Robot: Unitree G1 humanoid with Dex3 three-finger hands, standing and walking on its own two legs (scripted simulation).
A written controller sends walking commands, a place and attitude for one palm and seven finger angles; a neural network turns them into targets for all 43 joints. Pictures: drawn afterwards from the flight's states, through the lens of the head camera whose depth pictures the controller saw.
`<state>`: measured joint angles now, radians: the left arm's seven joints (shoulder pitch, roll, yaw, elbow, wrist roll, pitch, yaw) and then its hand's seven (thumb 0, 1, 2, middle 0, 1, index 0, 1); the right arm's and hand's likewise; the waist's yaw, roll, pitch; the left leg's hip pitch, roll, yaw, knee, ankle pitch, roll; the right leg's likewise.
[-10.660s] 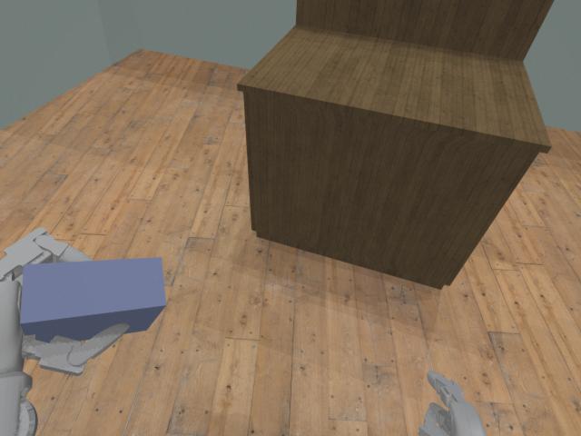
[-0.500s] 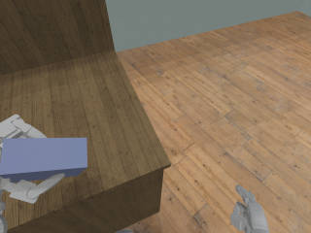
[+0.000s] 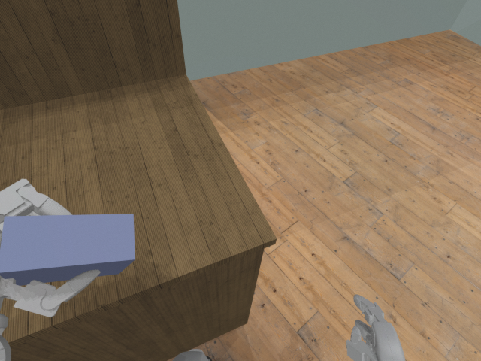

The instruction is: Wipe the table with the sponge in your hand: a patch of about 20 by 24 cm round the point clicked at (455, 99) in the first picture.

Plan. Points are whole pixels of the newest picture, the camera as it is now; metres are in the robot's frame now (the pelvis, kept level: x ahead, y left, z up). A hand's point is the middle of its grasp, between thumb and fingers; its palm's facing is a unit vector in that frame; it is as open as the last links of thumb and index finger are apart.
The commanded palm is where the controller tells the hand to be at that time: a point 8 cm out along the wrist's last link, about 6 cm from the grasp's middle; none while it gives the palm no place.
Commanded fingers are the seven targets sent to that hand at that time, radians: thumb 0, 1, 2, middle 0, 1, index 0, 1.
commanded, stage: shuffle to correct the standing spot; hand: left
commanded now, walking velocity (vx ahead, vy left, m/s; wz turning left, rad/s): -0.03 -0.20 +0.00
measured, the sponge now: (90, 249) +0.22 +0.20 +0.15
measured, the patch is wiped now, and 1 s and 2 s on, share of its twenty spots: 0.00 0.00 0.00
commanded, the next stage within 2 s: none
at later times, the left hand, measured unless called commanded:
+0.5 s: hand (70, 229) +0.24 +0.23 +0.16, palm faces +0.34 -0.87 -0.35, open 9.4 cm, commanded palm +0.19 +0.27 +0.18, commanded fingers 0.00 0.10 1.30 -1.20 -1.60 -1.20 -1.60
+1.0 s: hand (82, 220) +0.24 +0.21 +0.17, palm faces +0.30 -0.85 -0.43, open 9.4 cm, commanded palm +0.19 +0.27 +0.18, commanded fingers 0.00 0.10 1.30 -1.20 -1.60 -1.20 -1.60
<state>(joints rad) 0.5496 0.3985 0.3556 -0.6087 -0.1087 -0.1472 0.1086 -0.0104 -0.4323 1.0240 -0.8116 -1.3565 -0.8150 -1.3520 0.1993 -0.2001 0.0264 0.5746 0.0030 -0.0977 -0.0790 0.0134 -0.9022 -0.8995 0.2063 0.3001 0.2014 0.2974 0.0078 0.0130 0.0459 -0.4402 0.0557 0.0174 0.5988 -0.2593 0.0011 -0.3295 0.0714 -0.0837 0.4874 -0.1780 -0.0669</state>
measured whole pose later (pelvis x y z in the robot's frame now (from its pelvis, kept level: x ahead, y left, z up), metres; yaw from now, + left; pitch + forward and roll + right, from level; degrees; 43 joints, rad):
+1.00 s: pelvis +0.04 -0.02 +0.00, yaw +1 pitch +2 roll -1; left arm 0.56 0.41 0.36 -0.62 -0.11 -0.15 0.10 -0.01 -0.43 1.03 -0.81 -1.36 -0.81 -1.35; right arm 0.14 -0.19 -0.01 0.56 0.01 -0.06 -0.08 0.01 -0.90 -0.90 0.20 0.30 0.20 0.30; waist 0.02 0.03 0.08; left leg -0.39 0.06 0.00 0.56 -0.20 -0.03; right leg -0.29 0.08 -0.10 0.49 -0.24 -0.08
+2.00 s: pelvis +0.02 -0.04 +0.01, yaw +0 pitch +0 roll +0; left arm 0.50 0.38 0.32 -0.54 -0.11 -0.08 0.15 -0.01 -0.43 1.03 -0.81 -1.36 -0.81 -1.36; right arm 0.19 -0.22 0.01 0.58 0.03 -0.05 -0.06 0.01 -0.90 -0.90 0.20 0.30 0.20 0.30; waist -0.01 0.01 0.00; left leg -0.24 0.08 -0.01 0.50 -0.26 -0.05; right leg -0.27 0.08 -0.11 0.43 -0.18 -0.10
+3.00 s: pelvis +0.00 +0.00 +0.00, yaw +0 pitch -1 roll -1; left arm 0.39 0.37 0.38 -0.45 -0.06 -0.22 0.08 -0.01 -0.43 1.04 -0.80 -1.38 -0.80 -1.37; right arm 0.25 -0.21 0.02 0.60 0.02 -0.16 0.00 0.01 -0.90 -0.90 0.20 0.30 0.20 0.30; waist 0.00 -0.01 0.00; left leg -0.25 0.00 0.05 0.61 -0.34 0.03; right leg -0.33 0.04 -0.08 0.55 -0.21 -0.06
